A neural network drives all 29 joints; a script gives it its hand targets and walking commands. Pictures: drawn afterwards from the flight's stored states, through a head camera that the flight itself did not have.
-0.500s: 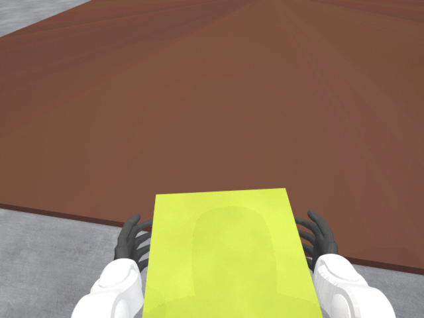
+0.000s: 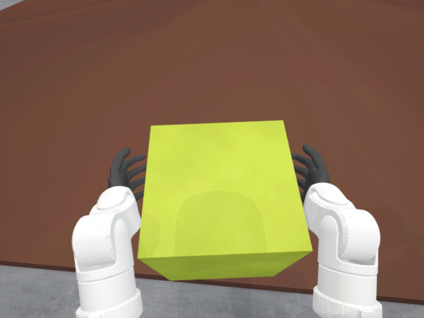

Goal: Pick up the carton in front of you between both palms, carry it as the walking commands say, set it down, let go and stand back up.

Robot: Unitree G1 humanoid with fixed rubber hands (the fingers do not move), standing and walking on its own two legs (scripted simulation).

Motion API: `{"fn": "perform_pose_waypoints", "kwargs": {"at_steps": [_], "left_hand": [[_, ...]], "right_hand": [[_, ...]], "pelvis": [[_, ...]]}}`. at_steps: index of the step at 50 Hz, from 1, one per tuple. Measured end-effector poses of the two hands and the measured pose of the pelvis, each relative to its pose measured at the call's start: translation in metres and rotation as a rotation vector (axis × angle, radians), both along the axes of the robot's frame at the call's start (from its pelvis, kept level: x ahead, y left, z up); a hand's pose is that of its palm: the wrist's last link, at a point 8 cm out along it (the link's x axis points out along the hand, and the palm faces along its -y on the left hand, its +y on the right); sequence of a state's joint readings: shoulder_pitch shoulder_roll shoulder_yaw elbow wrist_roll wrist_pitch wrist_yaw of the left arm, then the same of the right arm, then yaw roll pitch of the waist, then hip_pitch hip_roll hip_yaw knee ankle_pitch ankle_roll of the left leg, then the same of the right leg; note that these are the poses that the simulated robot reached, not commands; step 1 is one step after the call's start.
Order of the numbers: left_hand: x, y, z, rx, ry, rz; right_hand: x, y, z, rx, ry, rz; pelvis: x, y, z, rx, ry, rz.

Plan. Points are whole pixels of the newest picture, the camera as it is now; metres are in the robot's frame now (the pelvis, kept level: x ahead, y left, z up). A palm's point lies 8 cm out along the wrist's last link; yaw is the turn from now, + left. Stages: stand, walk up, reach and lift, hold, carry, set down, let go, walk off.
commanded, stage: carry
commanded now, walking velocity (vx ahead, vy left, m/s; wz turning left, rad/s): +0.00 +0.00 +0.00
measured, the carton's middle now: (219, 210) +0.32 +0.00 +0.08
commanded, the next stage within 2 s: none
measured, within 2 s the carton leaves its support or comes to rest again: neither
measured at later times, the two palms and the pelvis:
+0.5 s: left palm (138, 156) +0.45 +0.17 +0.09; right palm (279, 149) +0.46 -0.13 +0.10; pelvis +0.12 +0.01 +0.00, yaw +1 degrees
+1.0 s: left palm (127, 152) +0.45 +0.19 +0.11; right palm (273, 145) +0.46 -0.12 +0.11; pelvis +0.13 +0.02 +0.00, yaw +2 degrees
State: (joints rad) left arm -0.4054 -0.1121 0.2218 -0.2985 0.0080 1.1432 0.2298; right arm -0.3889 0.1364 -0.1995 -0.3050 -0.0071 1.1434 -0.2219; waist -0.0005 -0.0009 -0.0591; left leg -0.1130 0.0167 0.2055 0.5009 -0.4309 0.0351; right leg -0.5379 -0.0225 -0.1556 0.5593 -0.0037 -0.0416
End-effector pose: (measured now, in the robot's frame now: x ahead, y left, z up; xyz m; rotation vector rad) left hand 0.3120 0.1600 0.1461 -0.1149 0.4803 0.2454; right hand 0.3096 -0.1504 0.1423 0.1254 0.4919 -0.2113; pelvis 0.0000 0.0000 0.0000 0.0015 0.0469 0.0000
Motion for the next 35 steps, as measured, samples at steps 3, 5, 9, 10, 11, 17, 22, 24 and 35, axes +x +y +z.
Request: {"fn": "perform_pose_waypoints", "kwargs": {"at_steps": [3,5,9,10,11,17,22,24,35], "left_hand": [[0.038,-0.005,-0.012,0.013,0.02,0.012],[0.058,-0.007,-0.023,0.008,0.063,0.014],[0.086,-0.008,-0.042,-0.041,0.111,0.025],[0.093,-0.007,-0.044,-0.049,0.107,0.029],[0.099,-0.006,-0.045,-0.055,0.101,0.032],[0.132,0.003,-0.042,-0.062,0.061,0.024],[0.141,0.008,-0.047,-0.082,0.085,0.012],[0.141,0.01,-0.05,-0.092,0.099,0.009],[0.145,0.021,-0.044,-0.065,0.097,0.008]], "right_hand": [[0.047,-0.006,-0.019,0.001,0.021,0.004],[0.069,-0.007,-0.032,0.014,0.065,0.01],[0.101,-0.005,-0.044,0.044,0.116,0.012],[0.108,-0.004,-0.044,0.049,0.112,0.011],[0.115,-0.003,-0.044,0.051,0.106,0.011],[0.145,0.007,-0.037,0.037,0.064,0.015],[0.151,0.014,-0.041,0.04,0.088,0.015],[0.149,0.017,-0.044,0.048,0.101,0.014],[0.152,0.026,-0.038,0.028,0.095,0.013]], "pelvis": [[0.026,-0.005,-0.013,-0.017,-0.001,0.008],[0.036,-0.006,-0.013,-0.022,0.006,0.014],[0.053,-0.009,-0.005,-0.016,0.027,0.031],[0.057,-0.008,-0.004,-0.015,0.03,0.031],[0.062,-0.008,-0.003,-0.012,0.031,0.028],[0.09,-0.003,-0.001,-0.009,0.055,0.026],[0.108,0.004,0.002,-0.014,0.062,0.026],[0.114,0.007,0.003,-0.015,0.06,0.026],[0.134,0.019,0.006,-0.022,0.039,0.024]]}}
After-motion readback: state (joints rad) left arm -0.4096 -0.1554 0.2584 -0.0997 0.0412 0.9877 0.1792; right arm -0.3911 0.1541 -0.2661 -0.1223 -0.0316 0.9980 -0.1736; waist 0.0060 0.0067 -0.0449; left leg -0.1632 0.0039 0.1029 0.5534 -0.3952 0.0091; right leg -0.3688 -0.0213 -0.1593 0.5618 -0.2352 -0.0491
